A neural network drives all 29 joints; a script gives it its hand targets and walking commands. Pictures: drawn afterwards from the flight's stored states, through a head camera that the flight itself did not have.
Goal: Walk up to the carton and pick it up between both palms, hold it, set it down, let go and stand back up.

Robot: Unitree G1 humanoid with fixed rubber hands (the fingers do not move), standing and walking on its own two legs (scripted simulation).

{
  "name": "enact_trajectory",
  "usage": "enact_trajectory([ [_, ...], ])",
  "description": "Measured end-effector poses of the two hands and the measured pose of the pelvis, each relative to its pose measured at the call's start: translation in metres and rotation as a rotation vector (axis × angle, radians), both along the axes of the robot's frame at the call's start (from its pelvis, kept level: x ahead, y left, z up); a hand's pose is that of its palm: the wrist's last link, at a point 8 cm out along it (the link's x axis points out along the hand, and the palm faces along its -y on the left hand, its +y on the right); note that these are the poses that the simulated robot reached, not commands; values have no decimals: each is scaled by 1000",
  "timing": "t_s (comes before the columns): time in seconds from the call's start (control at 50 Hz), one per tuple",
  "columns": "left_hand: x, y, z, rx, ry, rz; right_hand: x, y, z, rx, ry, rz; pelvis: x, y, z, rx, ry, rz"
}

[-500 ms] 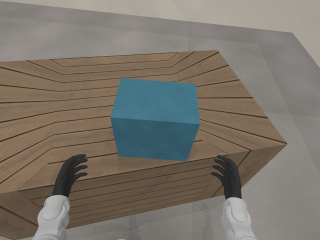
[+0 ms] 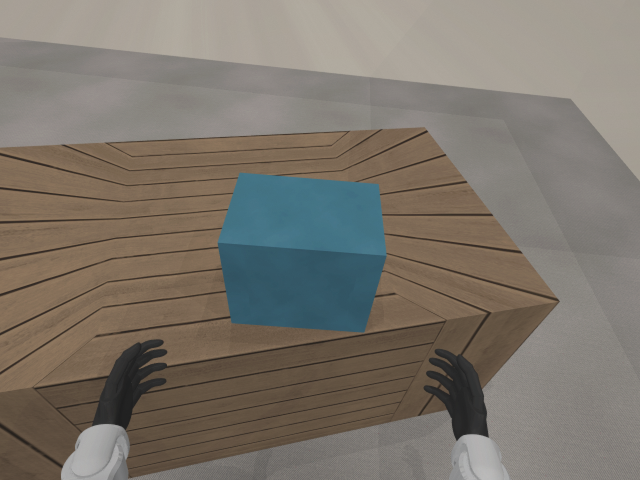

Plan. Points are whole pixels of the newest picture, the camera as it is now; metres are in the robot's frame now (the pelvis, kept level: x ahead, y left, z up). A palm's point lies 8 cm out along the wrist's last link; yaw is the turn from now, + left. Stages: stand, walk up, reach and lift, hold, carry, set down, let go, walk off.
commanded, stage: set down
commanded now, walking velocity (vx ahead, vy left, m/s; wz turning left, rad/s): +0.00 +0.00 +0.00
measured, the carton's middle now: (303, 254) +0.51 +0.01 -0.07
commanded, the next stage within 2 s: let go in 1.44 s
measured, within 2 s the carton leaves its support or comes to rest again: neither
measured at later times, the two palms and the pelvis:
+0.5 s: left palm (142, 396) +0.24 +0.23 -0.05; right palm (474, 409) +0.22 -0.22 -0.04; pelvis +0.03 -0.02 +0.00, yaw -1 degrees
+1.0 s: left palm (132, 457) +0.17 +0.23 -0.07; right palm (481, 444) +0.17 -0.22 -0.05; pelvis +0.00 -0.02 +0.00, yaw -1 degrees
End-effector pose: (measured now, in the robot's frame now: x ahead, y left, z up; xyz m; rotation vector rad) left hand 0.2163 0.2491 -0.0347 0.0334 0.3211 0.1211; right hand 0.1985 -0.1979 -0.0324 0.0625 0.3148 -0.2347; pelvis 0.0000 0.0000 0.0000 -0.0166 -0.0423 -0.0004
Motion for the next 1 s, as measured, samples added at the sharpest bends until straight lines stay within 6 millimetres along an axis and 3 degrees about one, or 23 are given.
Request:
enact_trajectory([
  [0.2,9,-1,-11,-30,60,22,9,-1,6,-34,20,34,10,-1,1,12,2,2],
  [0.3,18,-5,-18,6,127,2,10,-1,-7,-30,97,61,20,-2,1,21,13,-8],
  [0.46,26,-17,-12,48,126,-25,16,-14,-9,-22,75,50,33,-12,3,38,25,-16],
  [0.56,11,-26,-17,64,182,-66,16,-25,-8,-34,64,68,33,-20,4,49,20,-15],
  [0.7,-9,-34,-20,53,223,-82,-2,-32,-17,-41,116,79,25,-29,4,58,1,-11],
  [1.0,-45,-22,-36,14,368,-36,-25,-18,-16,-128,207,140,1,-19,4,44,-50,-10],
])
